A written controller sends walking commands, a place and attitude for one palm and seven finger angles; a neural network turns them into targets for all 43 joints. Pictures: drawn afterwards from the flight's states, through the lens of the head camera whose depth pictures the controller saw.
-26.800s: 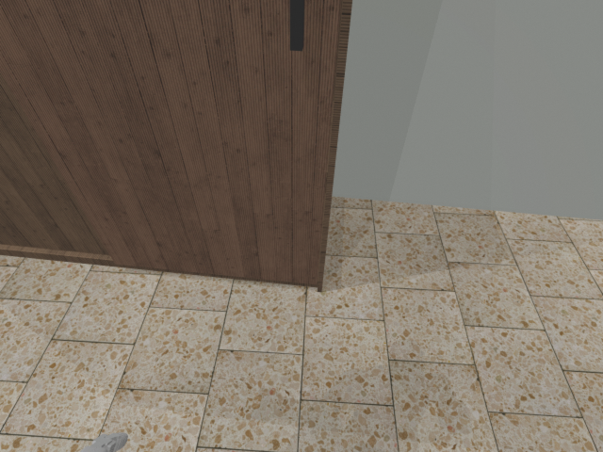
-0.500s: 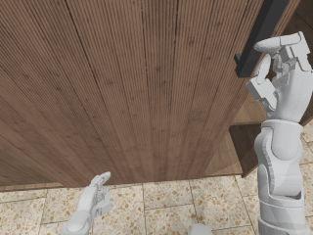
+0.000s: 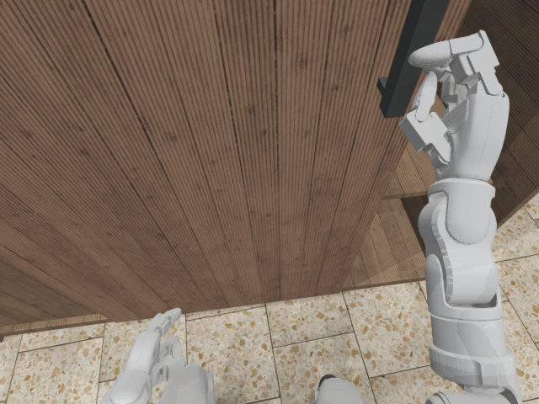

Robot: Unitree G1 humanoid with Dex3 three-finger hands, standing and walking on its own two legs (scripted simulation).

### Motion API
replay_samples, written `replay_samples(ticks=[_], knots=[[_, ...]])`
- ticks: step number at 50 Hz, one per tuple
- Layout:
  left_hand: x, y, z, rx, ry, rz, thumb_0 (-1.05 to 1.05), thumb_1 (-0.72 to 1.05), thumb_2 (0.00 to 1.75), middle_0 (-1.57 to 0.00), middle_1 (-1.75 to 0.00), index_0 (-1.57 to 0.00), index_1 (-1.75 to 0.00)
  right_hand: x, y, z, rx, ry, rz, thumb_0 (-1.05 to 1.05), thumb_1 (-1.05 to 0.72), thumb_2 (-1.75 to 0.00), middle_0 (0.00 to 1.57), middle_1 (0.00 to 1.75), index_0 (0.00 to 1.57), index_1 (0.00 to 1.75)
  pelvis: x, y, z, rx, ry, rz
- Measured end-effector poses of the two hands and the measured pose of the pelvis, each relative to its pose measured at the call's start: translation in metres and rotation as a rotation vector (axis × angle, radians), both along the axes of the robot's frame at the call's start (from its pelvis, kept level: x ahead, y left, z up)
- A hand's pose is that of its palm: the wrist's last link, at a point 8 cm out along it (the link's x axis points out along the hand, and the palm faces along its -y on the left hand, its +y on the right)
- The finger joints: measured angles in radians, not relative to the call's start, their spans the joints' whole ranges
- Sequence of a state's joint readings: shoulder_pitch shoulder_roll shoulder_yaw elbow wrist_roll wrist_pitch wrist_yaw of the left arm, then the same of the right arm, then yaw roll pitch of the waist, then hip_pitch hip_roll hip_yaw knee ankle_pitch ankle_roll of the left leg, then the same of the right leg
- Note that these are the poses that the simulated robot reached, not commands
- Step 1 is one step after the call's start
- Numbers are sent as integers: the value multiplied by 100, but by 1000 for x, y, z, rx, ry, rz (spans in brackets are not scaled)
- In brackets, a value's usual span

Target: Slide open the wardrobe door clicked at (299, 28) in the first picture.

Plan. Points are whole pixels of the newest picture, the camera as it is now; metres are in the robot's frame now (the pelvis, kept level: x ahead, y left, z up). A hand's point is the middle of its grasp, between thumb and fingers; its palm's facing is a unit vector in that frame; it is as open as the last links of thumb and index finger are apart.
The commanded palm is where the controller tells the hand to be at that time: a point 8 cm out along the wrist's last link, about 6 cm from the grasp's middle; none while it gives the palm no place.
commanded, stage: step sideways, sliding the door along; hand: right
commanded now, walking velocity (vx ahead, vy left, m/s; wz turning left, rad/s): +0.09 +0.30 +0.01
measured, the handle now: (407, 35) +0.45 -0.19 +0.26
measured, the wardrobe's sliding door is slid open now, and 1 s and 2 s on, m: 0.36 0.45 0.45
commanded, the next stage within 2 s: stop walking and hold the door there in 0.96 s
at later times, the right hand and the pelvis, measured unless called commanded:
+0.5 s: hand (322, 132) +0.35 -0.08 +0.23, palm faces +0.30 +0.95 +0.08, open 4.7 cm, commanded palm +0.32 -0.06 +0.19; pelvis +0.01 +0.11 +0.00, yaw -2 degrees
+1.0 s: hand (288, 132) +0.35 -0.05 +0.23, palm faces +0.52 +0.85 +0.09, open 4.7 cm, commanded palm +0.32 -0.02 +0.20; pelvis +0.02 +0.22 -0.01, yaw -1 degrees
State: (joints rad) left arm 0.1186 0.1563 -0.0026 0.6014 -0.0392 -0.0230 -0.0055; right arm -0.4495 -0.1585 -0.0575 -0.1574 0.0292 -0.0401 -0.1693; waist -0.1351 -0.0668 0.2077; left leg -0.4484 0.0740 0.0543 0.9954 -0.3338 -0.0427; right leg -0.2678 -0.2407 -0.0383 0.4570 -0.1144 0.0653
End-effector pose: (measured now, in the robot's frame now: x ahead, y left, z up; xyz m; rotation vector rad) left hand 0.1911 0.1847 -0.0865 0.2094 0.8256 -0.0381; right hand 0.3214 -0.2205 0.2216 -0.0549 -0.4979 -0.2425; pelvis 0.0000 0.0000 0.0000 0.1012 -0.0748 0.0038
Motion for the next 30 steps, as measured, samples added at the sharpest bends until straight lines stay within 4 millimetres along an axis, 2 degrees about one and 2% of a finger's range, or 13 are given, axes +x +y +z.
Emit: replay_samples(ticks=[4, 7, 11, 14, 18, 24, 30], knots=[[17, 15, -6, -50, -42, -47, 1, 91, 89, -20, -30, -20, -30, -2, 19, 2, -30, 14, -67, 2, -89, -90, 0, 123, 45, 140, 3, 34, -7, -13, 5, -17], [36, 33, -18, -88, -95, -76, 1, 91, 89, -20, -30, -20, -30, -5, 35, -1, -65, -5, -135, 2, -89, -90, 0, 118, 45, 140, 6, 63, -26, -66, 20, -33], [49, 65, -24, -44, -93, -46, 1, 91, 89, -20, -30, -20, -30, -8, 53, -3, -46, -5, -161, 2, -89, -90, 0, 110, 45, 140, 9, 72, -25, -79, 23, -61], [48, 86, -19, 23, -52, -26, 1, 91, 89, -20, -30, -20, -30, -8, 62, -6, -5, -28, -135, 2, -89, -90, 0, 108, 45, 140, 14, 75, -19, -100, 33, -72], [47, 109, -12, 59, -58, 5, 1, 91, 89, -20, -30, -20, -30, -7, 70, -13, 33, -89, -73, 2, -89, -90, 0, 107, 45, 140, 16, 79, -24, -57, 6, -43], [36, 124, 9, 49, -52, -37, 1, 91, 89, -20, -30, -19, -30, -8, 88, -10, 56, -74, -56, 2, -89, -90, 0, 112, 45, 140, 12, 105, -6, -12, -9, -34], [40, 137, 12, 3, -74, -74, 1, 91, 89, -20, -30, -20, -30, -9, 107, -5, 39, -31, -118, 2, -89, -90, 0, 114, 45, 140, 15, 142, 0, 9, -4, -40]])
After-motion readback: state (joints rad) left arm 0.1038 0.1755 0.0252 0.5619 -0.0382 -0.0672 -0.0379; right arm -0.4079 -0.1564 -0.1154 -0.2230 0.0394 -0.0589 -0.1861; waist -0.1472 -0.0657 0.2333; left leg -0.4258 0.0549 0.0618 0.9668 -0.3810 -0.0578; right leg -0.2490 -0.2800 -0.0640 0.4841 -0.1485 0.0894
